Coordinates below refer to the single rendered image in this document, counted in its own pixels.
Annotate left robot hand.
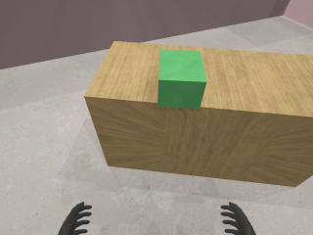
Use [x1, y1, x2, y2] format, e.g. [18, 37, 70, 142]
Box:
[58, 202, 92, 235]

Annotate pedestal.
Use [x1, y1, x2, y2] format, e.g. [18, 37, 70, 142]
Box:
[84, 41, 313, 187]

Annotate carton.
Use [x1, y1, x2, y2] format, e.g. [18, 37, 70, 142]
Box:
[157, 49, 207, 109]

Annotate right robot hand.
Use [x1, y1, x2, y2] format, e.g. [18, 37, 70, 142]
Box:
[220, 202, 256, 235]

